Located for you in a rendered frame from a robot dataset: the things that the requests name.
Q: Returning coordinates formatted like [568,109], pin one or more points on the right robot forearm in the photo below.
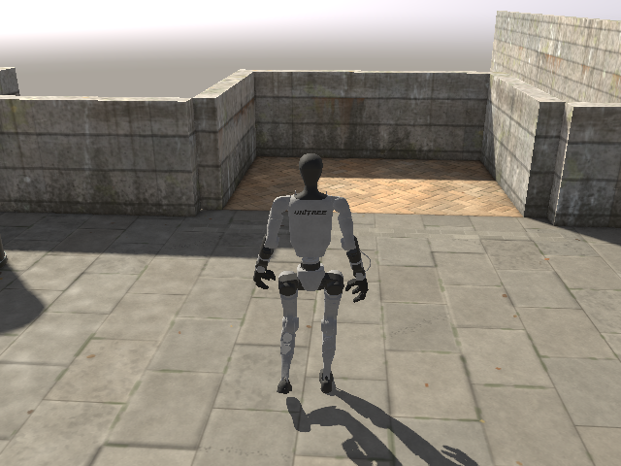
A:
[356,263]

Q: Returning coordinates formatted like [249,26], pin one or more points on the left robot forearm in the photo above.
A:
[264,257]

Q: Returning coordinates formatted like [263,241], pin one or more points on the right robot foot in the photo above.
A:
[326,385]

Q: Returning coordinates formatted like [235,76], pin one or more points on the left robot upper arm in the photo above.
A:
[279,206]

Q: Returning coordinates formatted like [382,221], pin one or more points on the robot left shin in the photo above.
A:
[287,345]

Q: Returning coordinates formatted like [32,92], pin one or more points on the robot right hand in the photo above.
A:
[362,286]

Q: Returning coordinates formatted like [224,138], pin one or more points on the robot left hand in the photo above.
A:
[267,276]

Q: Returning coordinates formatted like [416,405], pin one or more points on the right robot upper arm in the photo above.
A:
[341,206]

